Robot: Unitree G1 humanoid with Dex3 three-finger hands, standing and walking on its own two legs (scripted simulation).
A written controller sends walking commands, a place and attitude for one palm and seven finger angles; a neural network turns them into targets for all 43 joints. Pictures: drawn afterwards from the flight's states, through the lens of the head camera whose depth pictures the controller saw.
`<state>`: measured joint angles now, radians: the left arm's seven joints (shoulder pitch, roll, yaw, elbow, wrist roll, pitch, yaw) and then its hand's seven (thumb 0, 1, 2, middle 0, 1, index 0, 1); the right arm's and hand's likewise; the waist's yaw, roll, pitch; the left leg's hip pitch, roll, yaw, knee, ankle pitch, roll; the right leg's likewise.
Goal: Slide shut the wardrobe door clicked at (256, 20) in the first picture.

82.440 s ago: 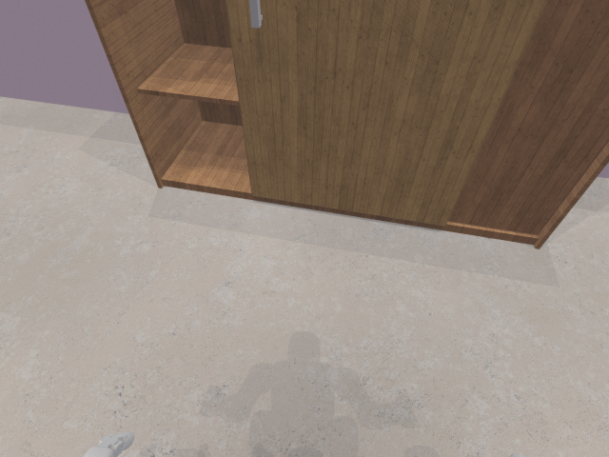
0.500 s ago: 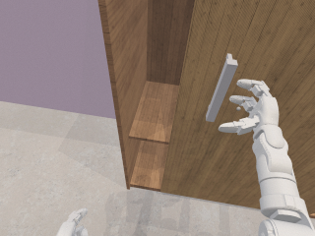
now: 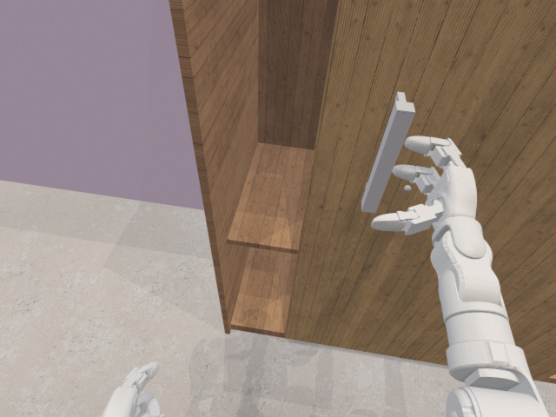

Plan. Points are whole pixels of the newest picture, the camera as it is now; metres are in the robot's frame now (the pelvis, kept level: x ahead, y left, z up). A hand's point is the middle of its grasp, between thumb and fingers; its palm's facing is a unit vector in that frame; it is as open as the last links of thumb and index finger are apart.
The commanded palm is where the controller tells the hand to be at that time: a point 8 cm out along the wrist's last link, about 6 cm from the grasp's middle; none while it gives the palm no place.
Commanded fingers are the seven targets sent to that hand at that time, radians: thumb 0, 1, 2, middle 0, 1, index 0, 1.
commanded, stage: feel for the door with the fingertips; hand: right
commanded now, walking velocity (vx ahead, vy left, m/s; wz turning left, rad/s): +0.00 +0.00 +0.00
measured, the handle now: (383, 156) +0.48 -0.12 +0.15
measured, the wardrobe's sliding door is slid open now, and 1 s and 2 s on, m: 0.20 0.20 0.20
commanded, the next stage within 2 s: slide the fingers in behind the handle in 0.54 s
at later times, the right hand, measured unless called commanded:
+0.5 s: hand (402, 175) +0.43 -0.14 +0.16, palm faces +0.08 +1.00 +0.01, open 14.0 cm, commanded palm +0.40 -0.19 +0.15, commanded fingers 0.00 0.50 -0.30 0.30 1.20 0.30 1.20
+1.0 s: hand (407, 180) +0.42 -0.14 +0.15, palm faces +0.08 +1.00 +0.02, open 14.0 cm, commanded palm +0.39 -0.19 +0.15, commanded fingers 0.00 0.50 -0.30 0.30 1.20 0.30 1.20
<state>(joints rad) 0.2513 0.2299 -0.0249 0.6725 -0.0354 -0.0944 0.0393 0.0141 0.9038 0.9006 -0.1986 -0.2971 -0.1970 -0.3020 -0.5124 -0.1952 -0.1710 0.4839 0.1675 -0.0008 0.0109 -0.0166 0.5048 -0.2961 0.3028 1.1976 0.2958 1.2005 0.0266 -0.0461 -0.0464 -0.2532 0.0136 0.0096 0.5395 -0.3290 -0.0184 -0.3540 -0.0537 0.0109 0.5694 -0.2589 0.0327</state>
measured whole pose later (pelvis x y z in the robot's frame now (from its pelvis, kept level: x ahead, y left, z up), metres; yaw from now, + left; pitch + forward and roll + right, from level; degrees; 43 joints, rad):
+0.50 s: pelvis +0.00 +0.00 +0.00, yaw +0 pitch +3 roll +1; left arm 0.29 0.23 -0.02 0.69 -0.03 -0.07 0.03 0.01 0.90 0.90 -0.20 -0.30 -0.20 -0.30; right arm -0.60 -0.21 -0.20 0.58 0.15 -0.02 -0.01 -0.02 0.50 -0.30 0.31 1.20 0.30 1.20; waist 0.04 -0.04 -0.05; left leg -0.27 0.01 0.00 0.54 -0.33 -0.02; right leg -0.37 -0.06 0.00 0.57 -0.26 0.03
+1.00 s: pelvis +0.00 +0.00 +0.00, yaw +1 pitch +4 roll +1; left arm 0.30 0.23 -0.01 0.67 -0.03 -0.06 0.02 0.01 0.90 0.90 -0.20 -0.30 -0.20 -0.30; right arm -0.58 -0.21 -0.21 0.59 0.15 -0.04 0.00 -0.02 0.50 -0.30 0.32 1.21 0.30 1.21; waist 0.04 -0.05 -0.06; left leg -0.28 0.01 0.00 0.55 -0.33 -0.02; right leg -0.38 -0.06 0.00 0.58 -0.27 0.03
